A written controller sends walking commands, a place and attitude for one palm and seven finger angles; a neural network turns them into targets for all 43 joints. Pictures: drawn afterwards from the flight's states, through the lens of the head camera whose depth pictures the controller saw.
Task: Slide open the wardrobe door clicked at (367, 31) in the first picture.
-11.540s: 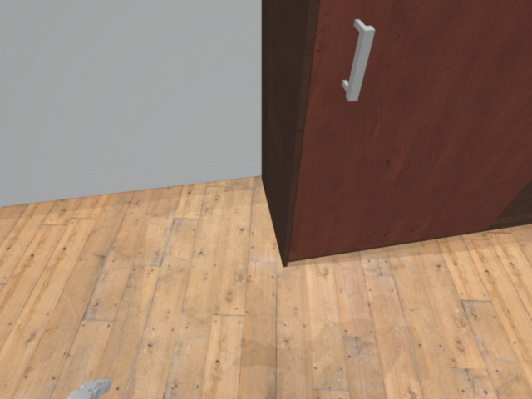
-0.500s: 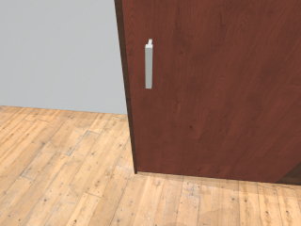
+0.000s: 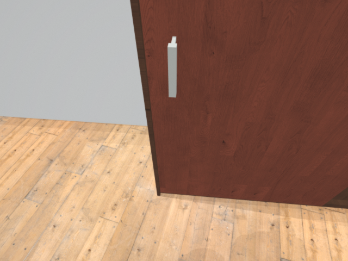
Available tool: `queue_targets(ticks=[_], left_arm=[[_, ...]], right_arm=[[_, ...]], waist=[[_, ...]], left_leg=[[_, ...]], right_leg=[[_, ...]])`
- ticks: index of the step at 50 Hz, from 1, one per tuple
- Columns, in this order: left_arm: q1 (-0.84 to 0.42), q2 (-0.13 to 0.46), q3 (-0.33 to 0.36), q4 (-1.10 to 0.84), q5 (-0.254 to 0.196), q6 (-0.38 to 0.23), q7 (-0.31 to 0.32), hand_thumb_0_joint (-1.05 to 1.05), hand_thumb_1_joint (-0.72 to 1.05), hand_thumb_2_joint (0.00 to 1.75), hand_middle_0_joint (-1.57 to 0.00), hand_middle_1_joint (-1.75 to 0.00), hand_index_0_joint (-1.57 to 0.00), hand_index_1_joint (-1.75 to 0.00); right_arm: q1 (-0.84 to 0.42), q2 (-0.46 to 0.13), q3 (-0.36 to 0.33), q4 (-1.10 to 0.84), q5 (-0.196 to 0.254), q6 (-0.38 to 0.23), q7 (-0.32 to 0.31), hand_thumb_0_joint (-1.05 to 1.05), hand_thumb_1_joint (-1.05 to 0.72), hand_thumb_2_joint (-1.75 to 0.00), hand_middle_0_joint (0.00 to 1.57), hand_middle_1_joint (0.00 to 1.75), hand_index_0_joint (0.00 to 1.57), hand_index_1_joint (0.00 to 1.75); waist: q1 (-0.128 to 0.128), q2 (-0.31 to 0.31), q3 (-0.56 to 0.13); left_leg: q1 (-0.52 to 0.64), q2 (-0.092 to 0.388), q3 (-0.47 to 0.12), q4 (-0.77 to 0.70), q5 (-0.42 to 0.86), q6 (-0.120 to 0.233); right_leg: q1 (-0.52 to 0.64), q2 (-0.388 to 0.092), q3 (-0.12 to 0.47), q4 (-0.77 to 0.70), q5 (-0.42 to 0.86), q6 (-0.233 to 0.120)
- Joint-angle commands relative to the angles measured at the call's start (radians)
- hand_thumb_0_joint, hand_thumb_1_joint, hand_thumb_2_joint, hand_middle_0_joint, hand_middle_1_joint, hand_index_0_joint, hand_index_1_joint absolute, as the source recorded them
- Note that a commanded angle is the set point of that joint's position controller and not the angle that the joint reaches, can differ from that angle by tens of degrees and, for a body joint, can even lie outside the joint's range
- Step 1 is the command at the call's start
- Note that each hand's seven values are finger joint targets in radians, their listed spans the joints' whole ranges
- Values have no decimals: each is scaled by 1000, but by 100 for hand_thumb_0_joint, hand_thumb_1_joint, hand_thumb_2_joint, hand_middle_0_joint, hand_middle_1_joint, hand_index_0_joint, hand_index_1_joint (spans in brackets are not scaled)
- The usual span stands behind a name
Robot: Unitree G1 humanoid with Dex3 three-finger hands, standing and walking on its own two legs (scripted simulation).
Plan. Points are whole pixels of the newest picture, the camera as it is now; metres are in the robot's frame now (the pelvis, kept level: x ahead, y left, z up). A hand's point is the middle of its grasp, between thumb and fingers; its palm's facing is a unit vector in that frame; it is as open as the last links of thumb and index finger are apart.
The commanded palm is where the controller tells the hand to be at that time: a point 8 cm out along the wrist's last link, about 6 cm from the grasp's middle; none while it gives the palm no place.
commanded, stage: look again from close up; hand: left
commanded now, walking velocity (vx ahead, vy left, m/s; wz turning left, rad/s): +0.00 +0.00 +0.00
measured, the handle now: (173, 68) +0.57 +0.02 +0.16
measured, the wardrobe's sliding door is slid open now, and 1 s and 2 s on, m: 0.00 0.00 0.00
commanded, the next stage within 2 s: shuffle to correct the standing spot in 0.96 s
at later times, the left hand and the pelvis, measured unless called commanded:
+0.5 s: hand out of the picture +0.06 +0.20 -0.17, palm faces +0.00 -0.98 -0.19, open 7.4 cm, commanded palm none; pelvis +0.04 +0.03 +0.00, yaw -1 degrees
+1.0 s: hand out of the picture +0.01 +0.20 -0.17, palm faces +0.00 -0.98 -0.18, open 7.4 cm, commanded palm none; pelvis +0.04 +0.03 +0.01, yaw -1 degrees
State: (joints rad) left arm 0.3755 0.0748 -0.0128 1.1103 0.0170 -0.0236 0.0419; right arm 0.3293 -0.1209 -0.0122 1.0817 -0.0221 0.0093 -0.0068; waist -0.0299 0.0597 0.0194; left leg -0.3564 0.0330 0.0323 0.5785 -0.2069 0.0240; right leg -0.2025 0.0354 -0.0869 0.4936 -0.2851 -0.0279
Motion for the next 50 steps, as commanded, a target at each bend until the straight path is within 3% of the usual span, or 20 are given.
queue_targets(ticks=[1, 3, 6, 7, 8, 14, 19, 24, 32, 50], left_arm=[[8, 121, 30, -76, -2, -30, 14, 0, 90, 90, -20, -30, -20, -30], [32, 111, 28, -68, 2, -16, 11, 0, 90, 90, -20, -30, -20, -30], [37, 119, 24, -68, 0, -14, 6, 0, 90, 90, -20, -30, -20, -30], [29, 121, 23, -70, 0, -13, 7, 0, 90, 90, -20, -30, -20, -30], [32, 127, 24, -68, 1, -14, 6, 0, 90, 90, -20, -30, -20, -30], [19, 165, 29, -80, -2, -12, 7, 0, 90, 90, -20, -30, -20, -30], [6, 184, 29, -80, -2, -6, 8, 0, 90, 90, -20, -30, -20, -30], [2, 191, 26, -71, 0, 0, 7, 0, 90, 90, -20, -30, -20, -30], [7, 184, 20, -52, 2, 9, 2, 0, 90, 90, -20, -30, -20, -30], [33, 179, 17, -23, 4, 10, 0, 0, 90, 90, -20, -30, -20, -30]], right_arm=[[88, -69, 2, -55, 0, -41, -3, 0, -90, -90, 20, 30, 20, 30], [47, -80, 5, -60, 1, -41, -10, 0, -90, -90, 20, 30, 20, 30], [30, -99, 6, -70, 5, -41, -11, 0, -90, -90, 20, 30, 20, 30], [35, -106, 6, -66, 5, -43, -12, 0, -90, -90, 20, 30, 20, 30], [34, -105, 9, -61, 5, -48, -13, 0, -90, -90, 20, 30, 20, 30], [20, -131, 10, -46, 6, -58, -19, 0, -90, -90, 20, 30, 20, 30], [-1, -146, 10, -35, 8, -57, -23, 0, -90, -90, 20, 30, 20, 30], [-19, -151, 10, -26, 10, -52, -24, 0, -90, -90, 20, 30, 20, 30], [-45, -156, 7, -20, 10, -46, -23, 0, -90, -90, 20, 30, 20, 30], [-35, -160, 5, 0, 12, -47, -22, 0, -90, -90, 20, 30, 20, 30]], waist=[[-4, -11, 12], [24, 33, 74], [34, -96, 111], [31, -109, 101], [36, -70, 82], [38, -77, -16], [38, -54, -31], [36, -67, -6], [34, -43, 33], [38, -68, 28]], left_leg=[[83, 56, -85, -111, 9, 14], [-8, 74, -136, -178, -56, 38], [-24, 66, -136, -206, -74, 39], [-6, 65, -134, -208, -47, 40], [16, 66, -127, -206, 16, 41], [123, 66, -102, -164, 240, 41], [168, 70, -93, -148, 337, 40], [166, 69, -89, -155, 313, 37], [164, 74, -104, -214, 158, 38], [170, 81, -114, -264, 96, 38]], right_leg=[[-114, -122, 130, -81, -81, -55], [-71, -101, 99, -55, -62, -40], [-57, -106, 106, -67, -30, -30], [-51, -110, 103, -66, -12, -27], [-33, -115, 102, -62, 30, -25], [25, -133, 100, -53, 159, -10], [38, -139, 94, -53, 204, -3], [35, -144, 96, -68, 202, 0], [3, -141, 98, -102, 87, 3], [5, -147, 98, -119, 68, 5]])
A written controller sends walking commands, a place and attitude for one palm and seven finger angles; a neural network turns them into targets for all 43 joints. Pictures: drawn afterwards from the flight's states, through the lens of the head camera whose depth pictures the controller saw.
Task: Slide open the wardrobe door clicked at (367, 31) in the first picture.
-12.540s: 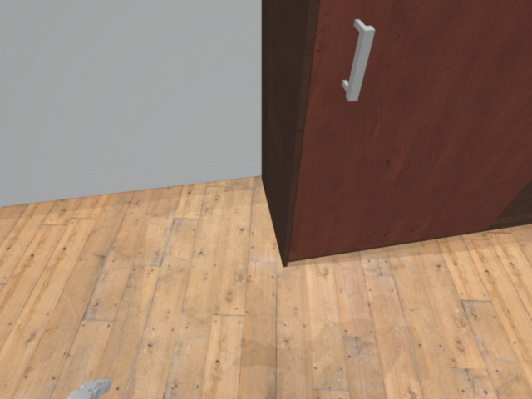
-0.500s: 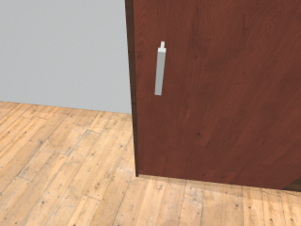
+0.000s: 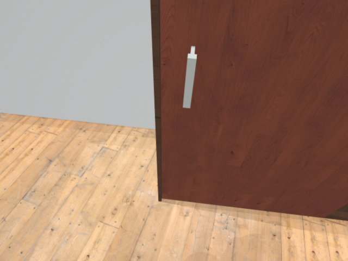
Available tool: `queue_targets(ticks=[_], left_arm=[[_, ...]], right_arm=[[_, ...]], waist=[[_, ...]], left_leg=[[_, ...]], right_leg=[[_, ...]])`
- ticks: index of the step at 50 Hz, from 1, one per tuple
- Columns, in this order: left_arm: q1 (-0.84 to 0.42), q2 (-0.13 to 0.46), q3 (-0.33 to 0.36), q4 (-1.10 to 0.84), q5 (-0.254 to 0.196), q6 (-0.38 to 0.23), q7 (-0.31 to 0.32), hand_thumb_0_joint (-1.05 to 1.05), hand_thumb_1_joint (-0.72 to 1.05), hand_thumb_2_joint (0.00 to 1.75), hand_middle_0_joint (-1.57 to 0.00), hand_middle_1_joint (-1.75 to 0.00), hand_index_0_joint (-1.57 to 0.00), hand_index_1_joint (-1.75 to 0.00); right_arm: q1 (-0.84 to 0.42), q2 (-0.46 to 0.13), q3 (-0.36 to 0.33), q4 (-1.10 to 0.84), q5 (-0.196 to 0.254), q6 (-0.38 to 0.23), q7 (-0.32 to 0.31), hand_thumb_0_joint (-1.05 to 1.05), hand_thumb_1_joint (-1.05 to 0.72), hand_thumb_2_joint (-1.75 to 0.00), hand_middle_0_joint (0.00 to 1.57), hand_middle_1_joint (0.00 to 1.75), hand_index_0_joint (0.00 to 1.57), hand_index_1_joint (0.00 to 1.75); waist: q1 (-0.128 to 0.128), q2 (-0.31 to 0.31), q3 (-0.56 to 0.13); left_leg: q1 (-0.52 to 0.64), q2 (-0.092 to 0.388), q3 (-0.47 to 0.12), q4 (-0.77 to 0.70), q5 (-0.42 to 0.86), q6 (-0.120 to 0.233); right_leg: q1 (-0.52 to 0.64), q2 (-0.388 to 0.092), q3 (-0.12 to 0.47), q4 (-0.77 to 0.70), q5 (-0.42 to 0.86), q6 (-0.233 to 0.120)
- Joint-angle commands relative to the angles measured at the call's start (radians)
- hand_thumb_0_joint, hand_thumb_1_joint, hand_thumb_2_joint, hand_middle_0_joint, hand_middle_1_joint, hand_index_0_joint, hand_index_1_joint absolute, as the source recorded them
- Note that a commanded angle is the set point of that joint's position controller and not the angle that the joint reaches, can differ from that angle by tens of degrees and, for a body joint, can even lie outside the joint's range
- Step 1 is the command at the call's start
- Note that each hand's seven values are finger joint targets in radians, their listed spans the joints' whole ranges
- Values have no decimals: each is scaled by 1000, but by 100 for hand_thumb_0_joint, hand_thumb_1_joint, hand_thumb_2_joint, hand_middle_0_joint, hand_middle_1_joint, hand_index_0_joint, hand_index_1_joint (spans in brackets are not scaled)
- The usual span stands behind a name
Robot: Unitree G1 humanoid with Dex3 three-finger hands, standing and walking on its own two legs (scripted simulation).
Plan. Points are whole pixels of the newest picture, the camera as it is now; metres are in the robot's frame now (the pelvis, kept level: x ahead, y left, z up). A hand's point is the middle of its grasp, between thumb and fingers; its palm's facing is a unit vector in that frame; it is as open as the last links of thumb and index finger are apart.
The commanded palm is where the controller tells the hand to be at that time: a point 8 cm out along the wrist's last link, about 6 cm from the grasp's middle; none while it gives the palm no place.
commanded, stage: shuffle to correct the standing spot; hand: left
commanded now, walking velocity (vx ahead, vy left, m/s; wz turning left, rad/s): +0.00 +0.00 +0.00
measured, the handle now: (189, 78) +0.54 +0.00 +0.15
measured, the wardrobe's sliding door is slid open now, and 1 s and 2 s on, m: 0.00 0.00 0.00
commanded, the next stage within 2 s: come to a stop and stand still in 0.56 s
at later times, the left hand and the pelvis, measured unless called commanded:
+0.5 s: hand out of the picture -0.01 +0.10 -0.18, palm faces +0.04 -0.99 -0.17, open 7.4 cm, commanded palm none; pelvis +0.02 -0.06 +0.00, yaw +0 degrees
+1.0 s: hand out of the picture +0.08 +0.09 -0.18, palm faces +0.04 -0.98 -0.19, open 7.3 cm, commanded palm none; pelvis +0.06 -0.09 +0.00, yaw +0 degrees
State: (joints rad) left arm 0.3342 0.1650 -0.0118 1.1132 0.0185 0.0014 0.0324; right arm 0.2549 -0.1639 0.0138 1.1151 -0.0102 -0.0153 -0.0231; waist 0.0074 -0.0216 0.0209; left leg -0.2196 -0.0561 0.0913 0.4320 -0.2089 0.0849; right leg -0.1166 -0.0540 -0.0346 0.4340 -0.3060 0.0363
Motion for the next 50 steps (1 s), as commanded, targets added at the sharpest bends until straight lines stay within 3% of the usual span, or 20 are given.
queue_targets(ticks=[1, 5, 9, 14, 17, 19, 21, 22, 24, 26, 31, 34, 36, 37, 38, 39, 41, 43, 46, 50], left_arm=[[77, 87, 16, -25, 3, -15, 9, 0, 90, 90, -20, -30, -20, -30], [91, 67, 11, -12, 3, -10, 8, 0, 90, 90, -20, -30, -20, -30], [89, 57, 18, -23, 14, 5, -2, 0, 90, 90, -20, -30, -20, -30], [88, 44, 32, -50, 20, 14, -18, 0, 90, 90, -20, -30, -20, -30], [103, 24, 41, -55, 17, 11, -26, 0, 90, 90, -20, -30, -20, -30], [155, 37, 49, -42, 19, 4, -27, 0, 90, 90, -20, -30, -20, -30], [197, 115, 64, -37, 18, 2, -16, 0, 90, 90, -20, -30, -20, -30], [208, 123, 68, -42, 15, -2, -11, 0, 90, 90, -20, -30, -20, -30], [172, 70, 59, -49, 16, -7, -2, 0, 90, 90, -20, -30, -20, -30], [159, 58, 55, -54, 15, -19, -1, 0, 90, 90, -20, -30, -20, -30], [172, 79, 58, -53, 22, -26, -1, 0, 90, 90, -20, -30, -20, -30], [152, 71, 57, -55, 18, -19, -6, 0, 90, 90, -20, -30, -20, -30], [138, 50, 52, -59, 4, -17, -7, 0, 90, 90, -20, -30, -20, -30], [171, 18, 50, -59, -4, -19, -8, 0, 90, 90, -20, -30, -20, -30], [182, -3, 38, -71, -10, -21, -4, 0, 90, 90, -20, -30, -20, -30], [168, 34, 48, -74, 0, -12, 4, 0, 90, 90, -20, -30, -20, -30], [91, 24, 54, -65, 11, 6, 6, 0, 90, 90, -20, -30, -20, -30], [78, -1, 52, -68, 15, 16, -2, 0, 90, 90, -20, -30, -20, -30], [89, -20, 51, -72, 12, 31, 0, 0, 90, 90, -20, -30, -20, -30], [34, -3, 53, -103, 12, 27, 1, 0, 90, 90, -20, -30, -20, -30]], right_arm=[[42, -116, -22, -31, 0, -22, -5, 0, -90, -90, 20, 30, 20, 30], [57, -96, -19, -17, -2, -17, -5, 0, -90, -90, 20, 30, 20, 30], [79, -124, -40, -15, -7, -5, -12, 0, -90, -90, 20, 30, 20, 30], [113, -150, -66, -27, -14, -6, -23, 0, -90, -90, 20, 30, 20, 30], [95, -147, -71, -37, -18, -8, -24, 0, -90, -90, 20, 30, 20, 30], [68, -123, -70, -43, -13, -6, -22, 0, -90, -90, 20, 30, 20, 30], [33, -39, -48, -74, -8, -8, -13, 0, -90, -90, 20, 30, 20, 30], [-17, -42, -51, -93, -12, -4, -9, 0, -90, -90, 20, 30, 20, 30], [-5, -39, -56, -85, -16, 4, -9, 0, -90, -90, 20, 30, 20, 30], [5, -15, -54, -78, -16, 1, -3, 0, -90, -90, 20, 30, 20, 30], [-25, 7, -49, -107, -11, -5, -1, 0, -90, -90, 20, 30, 20, 30], [13, 6, -46, -100, -10, -15, -11, 0, -90, -90, 20, 30, 20, 30], [131, -22, -43, -55, -10, -27, -26, 0, -90, -90, 20, 30, 20, 30], [191, -97, -54, -49, -14, -34, -37, 0, -90, -90, 20, 30, 20, 30], [207, -145, -61, -54, -1, -28, -45, 0, -90, -90, 20, 30, 20, 30], [171, -143, -55, -66, 3, -14, -44, 0, -90, -90, 20, 30, 20, 30], [70, -89, -39, -72, -2, -19, -50, 0, -90, -90, 20, 30, 20, 30], [17, -73, -37, -86, -8, -22, -44, 0, -90, -90, 20, 30, 20, 30], [-1, -111, -59, -105, -9, -15, -35, 0, -90, -90, 20, 30, 20, 30], [-15, -131, -79, -126, -16, -1, -17, 0, -90, -90, 20, 30, 20, 30]], waist=[[1, 14, 31], [-3, 4, 45], [-13, 52, 92], [-21, 101, 39], [-4, 103, 16], [26, 9, 3], [47, -232, 43], [67, -245, 85], [30, -158, 139], [11, -54, 104], [14, -58, 45], [-7, -55, 19], [-54, 9, -59], [-66, 159, -127], [-52, 314, -154], [-46, 218, -131], [-17, 180, 13], [8, 117, 67], [12, 117, -16], [2, 172, -33]], left_leg=[[32, 170, -174, -121, 83, -24], [14, 179, -188, -145, -39, -23], [-12, 248, -295, -230, -281, 10], [34, 351, -380, -220, -231, 97], [-33, 339, -314, -169, -153, 85], [-163, 261, -184, -55, -172, 18], [-352, 78, 28, 218, -255, -50], [-381, 68, 21, 405, -340, -50], [-419, 105, -20, 569, -279, -50], [-402, 113, -4, 603, -233, -63], [-314, 114, 43, 418, -205, -72], [-165, 98, 62, 226, -129, -65], [83, 122, 24, 17, 124, -51], [259, 311, -209, -11, 423, 27], [333, 516, -393, -27, 840, 161], [249, 549, -341, -36, 843, 211], [37, 463, -255, -102, 705, 162], [-50, 393, -181, -121, 647, 123], [1, 356, -113, -105, 577, 105], [-5, 331, -95, -93, 428, 90]], right_leg=[[-82, -57, 45, -61, 84, -57], [-95, -45, 35, -53, 21, -59], [-181, 1, -7, 40, -81, -63], [-284, 10, -1, 215, -148, -73], [-198, 12, -2, 145, -97, -76], [-30, -7, 29, -37, 3, -79], [46, -192, 279, -204, -142, -164], [-25, -255, 352, -260, -132, -224], [-53, -230, 287, -245, 56, -253], [-22, -188, 184, -184, 294, -266], [17, -161, 124, -134, 503, -267], [-10, -123, 97, -62, 552, -236], [-56, -67, 56, 119, 597, -164], [-208, 2, 16, 267, 361, -95], [-340, 43, -19, 451, -214, -45], [-316, 24, 43, 538, -314, -45], [-294, -2, 58, 568, -244, -32], [-261, -15, 36, 497, -171, -23], [-230, -7, -7, 419, -98, -7], [-203, -1, -43, 318, -71, -6]])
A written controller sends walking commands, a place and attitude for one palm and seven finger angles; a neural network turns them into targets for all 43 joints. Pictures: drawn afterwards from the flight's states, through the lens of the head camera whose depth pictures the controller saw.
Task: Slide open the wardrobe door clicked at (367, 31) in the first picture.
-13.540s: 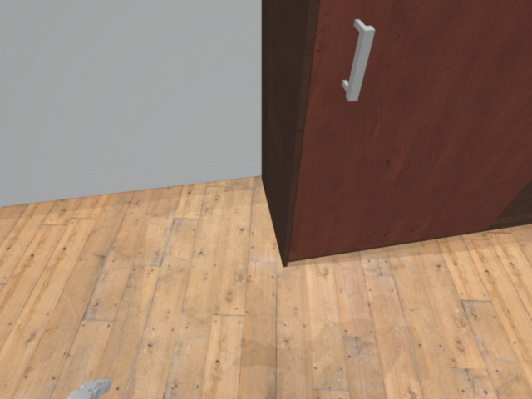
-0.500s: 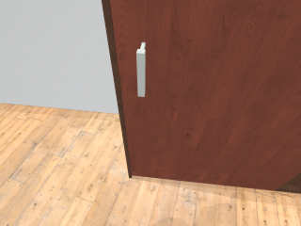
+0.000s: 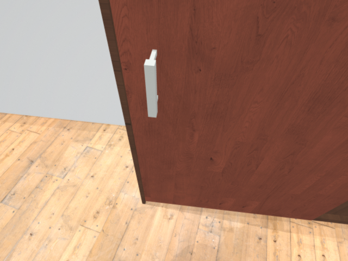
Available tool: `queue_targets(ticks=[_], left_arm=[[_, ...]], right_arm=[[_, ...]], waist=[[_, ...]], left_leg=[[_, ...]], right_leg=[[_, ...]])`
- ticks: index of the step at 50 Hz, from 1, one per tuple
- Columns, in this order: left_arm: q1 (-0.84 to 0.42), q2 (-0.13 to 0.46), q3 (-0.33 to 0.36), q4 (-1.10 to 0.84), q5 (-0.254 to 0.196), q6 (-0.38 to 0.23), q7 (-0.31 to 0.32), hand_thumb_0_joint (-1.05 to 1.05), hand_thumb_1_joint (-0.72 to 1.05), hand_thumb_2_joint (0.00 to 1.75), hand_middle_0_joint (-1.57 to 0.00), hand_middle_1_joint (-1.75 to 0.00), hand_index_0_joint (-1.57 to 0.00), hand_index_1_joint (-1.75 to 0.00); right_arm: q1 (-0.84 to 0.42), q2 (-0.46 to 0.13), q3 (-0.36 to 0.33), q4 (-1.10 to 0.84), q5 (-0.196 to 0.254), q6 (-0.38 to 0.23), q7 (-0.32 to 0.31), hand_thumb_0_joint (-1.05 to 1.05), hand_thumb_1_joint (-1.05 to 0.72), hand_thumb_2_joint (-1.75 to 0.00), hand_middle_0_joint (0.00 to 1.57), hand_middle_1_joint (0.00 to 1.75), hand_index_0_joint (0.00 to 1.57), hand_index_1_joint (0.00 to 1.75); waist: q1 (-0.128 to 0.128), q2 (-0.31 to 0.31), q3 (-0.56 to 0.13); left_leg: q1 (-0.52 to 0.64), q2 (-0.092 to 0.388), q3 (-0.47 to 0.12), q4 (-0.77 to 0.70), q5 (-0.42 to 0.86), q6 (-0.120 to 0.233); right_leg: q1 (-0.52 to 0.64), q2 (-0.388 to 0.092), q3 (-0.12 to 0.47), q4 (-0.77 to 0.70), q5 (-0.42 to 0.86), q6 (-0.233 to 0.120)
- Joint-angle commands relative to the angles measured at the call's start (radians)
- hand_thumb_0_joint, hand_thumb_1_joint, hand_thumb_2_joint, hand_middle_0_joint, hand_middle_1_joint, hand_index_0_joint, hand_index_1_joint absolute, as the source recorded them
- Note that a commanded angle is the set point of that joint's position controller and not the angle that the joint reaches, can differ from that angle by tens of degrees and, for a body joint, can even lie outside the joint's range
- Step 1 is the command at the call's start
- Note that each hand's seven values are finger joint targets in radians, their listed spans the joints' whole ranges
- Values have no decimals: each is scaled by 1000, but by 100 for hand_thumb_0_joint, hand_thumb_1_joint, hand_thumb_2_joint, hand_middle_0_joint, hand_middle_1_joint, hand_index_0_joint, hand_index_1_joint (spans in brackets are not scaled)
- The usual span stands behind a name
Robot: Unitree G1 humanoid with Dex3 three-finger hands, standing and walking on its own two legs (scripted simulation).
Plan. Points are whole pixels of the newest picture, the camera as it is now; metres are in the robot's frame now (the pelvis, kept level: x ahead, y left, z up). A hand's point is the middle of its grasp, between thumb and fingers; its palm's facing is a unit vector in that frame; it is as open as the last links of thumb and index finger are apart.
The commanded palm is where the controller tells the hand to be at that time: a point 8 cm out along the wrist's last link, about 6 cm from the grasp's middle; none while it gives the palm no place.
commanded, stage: come to a stop and stand still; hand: left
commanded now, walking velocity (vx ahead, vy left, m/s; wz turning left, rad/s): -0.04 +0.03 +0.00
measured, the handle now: (153, 85) +0.47 +0.09 +0.15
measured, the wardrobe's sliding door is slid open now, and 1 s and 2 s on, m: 0.00 0.00 0.00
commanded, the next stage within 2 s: look again from close up in 1.56 s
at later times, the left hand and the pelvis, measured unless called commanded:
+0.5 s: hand out of the picture +0.00 +0.11 -0.18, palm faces +0.07 -0.98 -0.18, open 7.2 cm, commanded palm none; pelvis -0.02 -0.07 +0.00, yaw +2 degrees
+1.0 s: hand out of the picture -0.02 +0.13 -0.17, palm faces +0.05 -0.97 -0.22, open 7.4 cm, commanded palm none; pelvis -0.02 -0.04 +0.00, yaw +1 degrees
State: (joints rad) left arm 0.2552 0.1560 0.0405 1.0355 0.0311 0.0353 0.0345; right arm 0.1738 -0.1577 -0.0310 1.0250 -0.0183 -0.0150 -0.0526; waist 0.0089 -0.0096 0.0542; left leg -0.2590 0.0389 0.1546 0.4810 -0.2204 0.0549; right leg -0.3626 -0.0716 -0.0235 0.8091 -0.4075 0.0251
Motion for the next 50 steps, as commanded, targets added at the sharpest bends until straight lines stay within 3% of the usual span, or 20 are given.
queue_targets(ticks=[1, 4, 6, 7, 9, 12, 14, 16, 19, 22, 28, 32, 33, 34, 35, 36, 37, 38, 42, 50], left_arm=[[104, 12, 3, -30, 0, -9, -2, 0, 90, 90, -20, -30, -20, -30], [144, 63, 11, -28, 3, -31, -1, 0, 90, 90, -20, -30, -20, -30], [83, 174, 16, -55, 5, -44, 1, 0, 90, 90, -20, -30, -20, -30], [58, 191, 15, -70, 2, -41, -2, 0, 90, 90, -20, -30, -20, -30], [-3, 173, 14, -82, 2, -42, 0, 0, 90, 90, -20, -30, -20, -30], [-5, 142, 7, -75, -7, -44, -2, 0, 90, 90, -20, -30, -20, -30], [-1, 136, 5, -68, -12, -46, -1, 0, 90, 90, -20, -30, -20, -30], [31, 100, -1, -55, -21, -46, -4, 0, 90, 90, -20, -30, -20, -30], [62, 95, -3, -20, -19, -44, -3, 0, 90, 90, -20, -30, -20, -30], [74, 96, -7, 7, -20, -46, -7, 0, 90, 90, -20, -30, -20, -30], [77, 87, -13, 30, -17, -52, -7, 0, 90, 90, -20, -30, -20, -30], [94, 75, -13, 41, -18, -53, -5, 0, 90, 90, -20, -30, -20, -30], [99, 75, -15, 42, -17, -54, -4, 0, 90, 90, -20, -30, -20, -30], [189, 101, -27, 80, -7, -69, 35, 0, 90, 90, -20, -30, -20, -30], [123, 156, -19, 25, -10, -80, 25, 0, 90, 90, -20, -30, -20, -30], [78, 149, -14, 8, -10, -78, 16, 0, 90, 90, -20, -30, -20, -30], [67, 140, -14, 2, -9, -81, 15, 0, 90, 90, -20, -30, -20, -30], [54, 127, -17, 1, -12, -84, 13, 0, 90, 90, -20, -30, -20, -30], [96, 71, -27, 19, -15, -66, 4, 0, 90, 90, -20, -30, -20, -30], [102, 73, -29, 25, -16, -64, -1, 0, 90, 90, -20, -30, -20, -30]], right_arm=[[68, -143, -38, -40, -9, 4, 16, 0, -90, -90, 20, 30, 20, 30], [58, -124, -39, -50, -4, 13, 28, 0, -90, -90, 20, 30, 20, 30], [77, -39, -20, -73, 4, 29, 39, 0, -90, -90, 20, 30, 20, 30], [70, -43, -21, -74, 0, 36, 42, 0, -90, -90, 20, 30, 20, 30], [78, -45, -20, -54, -4, 47, 44, 0, -90, -90, 20, 30, 20, 30], [125, -46, -8, -16, -1, 35, 43, 0, -90, -90, 20, 30, 20, 30], [165, -38, 1, 10, 3, 20, 40, 0, -90, -90, 20, 30, 20, 30], [169, -68, 6, 27, 0, 1, 31, 0, -90, -90, 20, 30, 20, 30], [118, -65, 12, 37, 1, -8, 27, 0, -90, -90, 20, 30, 20, 30], [139, -49, 16, 44, 2, -4, 25, 0, -90, -90, 20, 30, 20, 30], [188, -30, 18, 71, 2, 4, 25, 0, -90, -90, 20, 30, 20, 30], [205, -27, 21, 81, 0, 5, 25, 0, -90, -90, 20, 30, 20, 30], [207, -21, 22, 83, 2, 5, 25, 0, -90, -90, 20, 30, 20, 30], [62, -96, 8, 13, 8, -5, 36, 0, -90, -90, 20, 30, 20, 30], [144, -26, 13, -17, 9, 11, 41, 0, -90, -90, 20, 30, 20, 30], [179, -28, 11, 2, 3, 12, 42, 0, -90, -90, 20, 30, 20, 30], [227, -30, 13, 9, 3, 6, 45, 0, -90, -90, 20, 30, 20, 30], [249, -26, 19, 11, -2, -2, 47, 0, -90, -90, 20, 30, 20, 30], [204, -66, 21, -18, -1, -11, 36, 0, -90, -90, 20, 30, 20, 30], [207, -80, 28, -5, 0, -20, 32, 0, -90, -90, 20, 30, 20, 30]], waist=[[-1, 170, -66], [30, 64, -90], [-5, -231, -53], [2, -216, -47], [-14, -260, -15], [-23, -228, -17], [-30, -134, -32], [-6, 22, -33], [28, 151, -26], [20, 76, -1], [-1, -25, 22], [-4, -23, 37], [-4, -26, 38], [46, 36, 90], [-36, 13, -19], [-45, 40, -10], [-64, 34, -43], [-63, 81, -49], [-21, 58, 40], [-3, -8, 54]], left_leg=[[11, 228, -162, -135, 373, 111], [-51, 150, -131, -27, 104, 24], [-121, 8, -48, 112, -201, -59], [-88, -3, -67, 181, -251, -60], [-68, 8, -85, 246, -227, -59], [-23, 5, -86, 181, -126, -61], [46, 12, -93, 10, -28, -64], [66, 85, -177, -89, 138, -40], [-35, 105, -196, -142, 99, -28], [-43, 78, -172, -153, -15, -44], [12, 61, -141, -136, -30, -53], [17, 54, -135, -134, -42, -54], [17, 57, -139, -139, -32, -53], [-43, 49, -107, 78, -58, -83], [-4, 19, -122, 113, -144, -73], [39, 19, -115, 94, -123, -62], [61, 22, -120, 61, -73, -58], [72, 30, -136, 21, -29, -53], [-81, 68, -217, -122, -136, -24], [-69, 61, -212, -167, -79, -17]], right_leg=[[68, 20, -59, -96, 46, 5], [191, 1, -32, -350, 215, 1], [113, -222, 217, -493, 272, -94], [49, -258, 222, -536, 210, -144], [-12, -196, 188, -551, 110, -144], [11, -138, 114, -510, 163, -132], [34, -115, 85, -444, 205, -108], [59, -42, 44, -381, 231, -62], [188, -29, 25, -390, 240, -40], [189, -35, 42, -439, 203, -48], [139, -47, 48, -505, 120, -52], [105, -49, 53, -519, 67, -54], [115, -47, 50, -518, 87, -55], [87, -104, 122, -502, 379, -37], [67, -165, 182, -550, 110, -93], [-4, -147, 161, -559, -93, -115], [-13, -118, 125, -526, -87, -114], [2, -90, 70, -469, -12, -106], [67, -19, 37, -402, 8, -71], [126, -29, 30, -396, 118, -60]])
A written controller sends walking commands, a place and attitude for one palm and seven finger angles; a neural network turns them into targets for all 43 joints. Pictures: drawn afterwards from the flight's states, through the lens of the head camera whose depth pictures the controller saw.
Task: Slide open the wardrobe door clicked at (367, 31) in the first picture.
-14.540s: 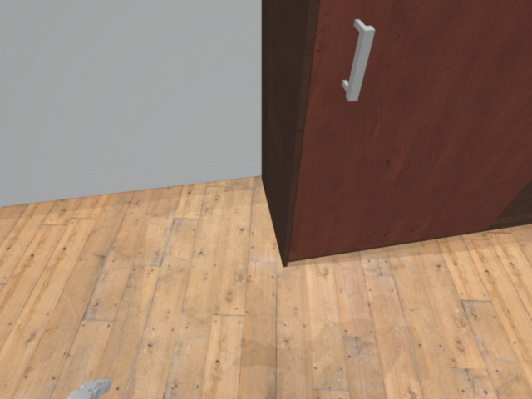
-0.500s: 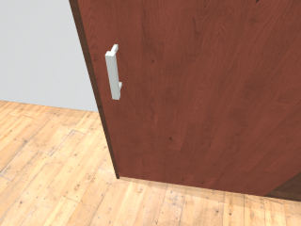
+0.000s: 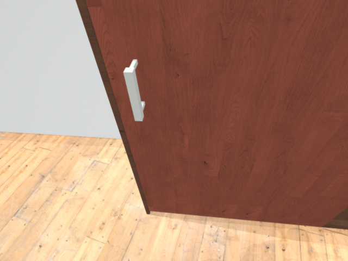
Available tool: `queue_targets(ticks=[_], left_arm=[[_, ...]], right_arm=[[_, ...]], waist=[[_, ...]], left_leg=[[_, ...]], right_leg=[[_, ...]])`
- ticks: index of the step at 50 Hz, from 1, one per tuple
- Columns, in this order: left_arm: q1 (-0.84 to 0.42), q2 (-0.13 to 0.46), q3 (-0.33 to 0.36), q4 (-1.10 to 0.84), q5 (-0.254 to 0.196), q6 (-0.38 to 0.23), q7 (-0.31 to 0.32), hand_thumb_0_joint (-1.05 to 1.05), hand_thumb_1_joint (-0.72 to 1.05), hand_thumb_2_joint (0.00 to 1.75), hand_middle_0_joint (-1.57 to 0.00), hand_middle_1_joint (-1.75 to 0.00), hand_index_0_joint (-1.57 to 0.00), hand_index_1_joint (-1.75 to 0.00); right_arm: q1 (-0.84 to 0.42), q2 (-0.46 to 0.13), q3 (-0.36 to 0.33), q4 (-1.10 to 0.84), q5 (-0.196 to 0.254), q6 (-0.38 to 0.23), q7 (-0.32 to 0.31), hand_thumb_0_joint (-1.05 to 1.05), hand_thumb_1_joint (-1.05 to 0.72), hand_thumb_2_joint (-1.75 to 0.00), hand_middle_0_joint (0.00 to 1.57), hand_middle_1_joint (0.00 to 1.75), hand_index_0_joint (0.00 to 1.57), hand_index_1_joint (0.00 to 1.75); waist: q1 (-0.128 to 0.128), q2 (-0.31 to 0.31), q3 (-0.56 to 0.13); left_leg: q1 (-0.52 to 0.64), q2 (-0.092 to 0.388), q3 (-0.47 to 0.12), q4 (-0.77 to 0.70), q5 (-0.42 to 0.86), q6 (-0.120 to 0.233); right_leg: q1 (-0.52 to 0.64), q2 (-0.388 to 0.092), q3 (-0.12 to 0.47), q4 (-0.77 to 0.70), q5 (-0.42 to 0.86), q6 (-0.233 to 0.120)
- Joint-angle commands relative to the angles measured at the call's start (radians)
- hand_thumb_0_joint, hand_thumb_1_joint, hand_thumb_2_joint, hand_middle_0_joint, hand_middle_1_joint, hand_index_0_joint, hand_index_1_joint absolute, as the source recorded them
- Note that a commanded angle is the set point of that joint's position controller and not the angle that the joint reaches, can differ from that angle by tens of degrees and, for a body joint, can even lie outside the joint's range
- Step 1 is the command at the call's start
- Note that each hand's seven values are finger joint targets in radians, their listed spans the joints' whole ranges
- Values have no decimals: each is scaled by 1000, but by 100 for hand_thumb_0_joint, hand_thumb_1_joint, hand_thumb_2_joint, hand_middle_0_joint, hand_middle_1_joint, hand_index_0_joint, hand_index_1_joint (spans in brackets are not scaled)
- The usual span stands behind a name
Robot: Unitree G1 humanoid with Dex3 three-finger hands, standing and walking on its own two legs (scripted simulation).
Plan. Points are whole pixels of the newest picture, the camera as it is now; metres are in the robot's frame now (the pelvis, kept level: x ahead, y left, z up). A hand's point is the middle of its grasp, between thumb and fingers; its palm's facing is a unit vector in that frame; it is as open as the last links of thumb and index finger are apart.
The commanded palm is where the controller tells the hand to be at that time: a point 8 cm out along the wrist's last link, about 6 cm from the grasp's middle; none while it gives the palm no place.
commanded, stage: come to a stop and stand still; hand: left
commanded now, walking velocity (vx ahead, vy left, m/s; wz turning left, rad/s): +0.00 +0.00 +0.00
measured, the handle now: (136, 91) +0.49 +0.12 +0.15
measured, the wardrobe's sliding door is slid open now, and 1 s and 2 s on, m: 0.00 0.00 0.00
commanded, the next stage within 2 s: look again from close up in 0.56 s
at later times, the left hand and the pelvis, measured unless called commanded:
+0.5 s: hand out of the picture +0.03 +0.17 -0.17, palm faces +0.02 -0.98 -0.20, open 7.3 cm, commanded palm none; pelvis +0.02 -0.01 +0.00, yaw +0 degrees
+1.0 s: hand out of the picture +0.04 +0.16 -0.17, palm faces +0.02 -0.98 -0.20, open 7.4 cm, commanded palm none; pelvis +0.03 -0.01 +0.01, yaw +0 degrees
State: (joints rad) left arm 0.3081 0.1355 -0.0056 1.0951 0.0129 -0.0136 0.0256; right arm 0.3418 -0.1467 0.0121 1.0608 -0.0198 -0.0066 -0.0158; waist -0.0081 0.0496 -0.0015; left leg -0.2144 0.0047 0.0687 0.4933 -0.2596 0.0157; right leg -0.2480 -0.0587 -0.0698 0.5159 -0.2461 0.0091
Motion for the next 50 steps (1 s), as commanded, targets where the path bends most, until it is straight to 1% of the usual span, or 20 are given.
queue_targets(ticks=[1, 3, 7, 9, 10, 18, 21, 22, 23, 25, 29, 32, 33, 34, 40, 43, 45, 47, 48, 50], left_arm=[[47, 97, 16, -36, 1, -15, 8, 0, 90, 90, -20, -30, -20, -30], [41, 104, 17, -38, 1, -16, 8, 0, 90, 90, -20, -30, -20, -30], [31, 112, 19, -39, 0, -16, 8, 0, 90, 90, -20, -30, -20, -30], [23, 115, 22, -40, 1, -18, 8, 0, 90, 90, -20, -30, -20, -30], [23, 119, 22, -39, 0, -18, 8, 0, 90, 90, -20, -30, -20, -30], [17, 125, 23, -24, 3, -17, 9, 0, 90, 90, -20, -30, -20, -30], [15, 128, 22, -19, 1, -17, 9, 0, 90, 90, -20, -30, -20, -30], [15, 124, 22, -16, 1, -16, 8, 0, 90, 90, -20, -30, -20, -30], [16, 128, 21, -15, 3, -17, 9, 0, 90, 90, -20, -30, -20, -30], [17, 128, 21, -13, 2, -17, 9, 0, 90, 90, -20, -30, -20, -30], [15, 129, 21, -11, 2, -17, 9, 0, 90, 90, -20, -30, -20, -30], [12, 130, 21, -10, 1, -15, 8, 0, 90, 90, -20, -30, -20, -30], [15, 131, 21, -9, 3, -16, 8, 0, 90, 90, -20, -30, -20, -30], [15, 131, 22, -10, 2, -16, 8, 0, 90, 90, -20, -30, -20, -30], [10, 136, 26, -10, 2, -17, 9, 0, 90, 90, -20, -30, -20, -30], [8, 135, 25, -9, 4, -15, 9, 0, 90, 90, -20, -30, -20, -30], [8, 136, 26, -10, 3, -15, 9, 0, 90, 90, -20, -30, -20, -30], [8, 133, 25, -7, 2, -14, 8, 0, 90, 90, -20, -30, -20, -30], [10, 132, 26, -9, 4, -14, 8, 0, 90, 90, -20, -30, -20, -30], [6, 137, 26, -9, 2, -13, 7, 0, 90, 90, -20, -30, -20, -30]], right_arm=[[40, -94, -13, -37, 2, -29, -5, 0, -90, -90, 20, 30, 20, 30], [40, -90, -12, -28, 1, -31, -5, 0, -90, -90, 20, 30, 20, 30], [31, -94, -11, -17, 2, -31, -5, 0, -90, -90, 20, 30, 20, 30], [33, -94, -12, -11, 3, -34, -7, 0, -90, -90, 20, 30, 20, 30], [27, -94, -12, -6, 3, -35, -7, 0, -90, -90, 20, 30, 20, 30], [6, -89, -13, 13, 5, -32, -13, 0, -90, -90, 20, 30, 20, 30], [0, -97, -13, 16, 6, -30, -13, 0, -90, -90, 20, 30, 20, 30], [-8, -98, -14, 17, 5, -29, -13, 0, -90, -90, 20, 30, 20, 30], [-8, -93, -15, 19, 6, -28, -14, 0, -90, -90, 20, 30, 20, 30], [-16, -100, -14, 20, 6, -28, -14, 0, -90, -90, 20, 30, 20, 30], [-24, -100, -15, 25, 6, -26, -15, 0, -90, -90, 20, 30, 20, 30], [-27, -104, -14, 28, 6, -27, -15, 0, -90, -90, 20, 30, 20, 30], [-25, -99, -15, 30, 6, -27, -15, 0, -90, -90, 20, 30, 20, 30], [-30, -104, -15, 29, 6, -28, -15, 0, -90, -90, 20, 30, 20, 30], [-27, -106, -15, 33, 5, -30, -17, 0, -90, -90, 20, 30, 20, 30], [-27, -101, -15, 38, 6, -30, -18, 0, -90, -90, 20, 30, 20, 30], [-26, -106, -14, 38, 6, -29, -18, 0, -90, -90, 20, 30, 20, 30], [-31, -104, -14, 41, 5, -27, -17, 0, -90, -90, 20, 30, 20, 30], [-26, -95, -15, 42, 5, -27, -18, 0, -90, -90, 20, 30, 20, 30], [-27, -102, -13, 41, 5, -26, -17, 0, -90, -90, 20, 30, 20, 30]], waist=[[14, -74, 102], [16, -60, 88], [15, -75, 72], [13, -67, 50], [15, -50, 43], [14, -50, 47], [12, -54, 46], [13, -42, 49], [12, -64, 56], [14, -53, 48], [13, -63, 58], [12, -48, 52], [15, -60, 51], [15, -47, 50], [15, -53, 23], [18, -62, 47], [17, -59, 42], [19, -56, 56], [20, -68, 67], [19, -57, 66]], left_leg=[[-100, 95, -120, -176, -24, 23], [-78, 93, -114, -171, 17, 22], [-49, 91, -96, -154, 59, 17], [-31, 94, -92, -147, 119, 17], [-22, 94, -89, -143, 136, 15], [9, 99, -79, -133, 185, 13], [17, 99, -75, -134, 177, 9], [20, 98, -75, -134, 173, 8], [22, 101, -73, -132, 175, 9], [27, 99, -73, -133, 176, 7], [26, 99, -70, -135, 166, 5], [34, 102, -72, -140, 172, 4], [36, 104, -70, -139, 183, 6], [35, 101, -70, -139, 184, 5], [49, 106, -71, -139, 217, 3], [42, 107, -71, -141, 221, 5], [44, 107, -72, -144, 216, 3], [38, 105, -72, -147, 188, 2], [34, 104, -72, -147, 187, 3], [28, 102, -72, -150, 172, 1]], right_leg=[[12, -44, 78, -105, -34, -44], [26, -49, 75, -105, -7, -44], [30, -57, 81, -111, 19, -41], [53, -58, 75, -98, 81, -42], [57, -59, 77, -95, 98, -43], [74, -63, 74, -104, 176, -43], [72, -66, 77, -108, 176, -42], [67, -65, 79, -112, 169, -42], [69, -64, 77, -115, 185, -42], [71, -68, 81, -118, 186, -42], [72, -68, 82, -127, 188, -44], [74, -66, 80, -128, 176, -43], [82, -66, 76, -128, 194, -43], [81, -69, 80, -129, 196, -43], [104, -68, 76, -119, 231, -45], [102, -67, 69, -124, 233, -43], [102, -68, 74, -125, 227, -44], [91, -68, 73, -134, 192, -44], [92, -66, 72, -136, 201, -44], [89, -67, 76, -141, 178, -45]])
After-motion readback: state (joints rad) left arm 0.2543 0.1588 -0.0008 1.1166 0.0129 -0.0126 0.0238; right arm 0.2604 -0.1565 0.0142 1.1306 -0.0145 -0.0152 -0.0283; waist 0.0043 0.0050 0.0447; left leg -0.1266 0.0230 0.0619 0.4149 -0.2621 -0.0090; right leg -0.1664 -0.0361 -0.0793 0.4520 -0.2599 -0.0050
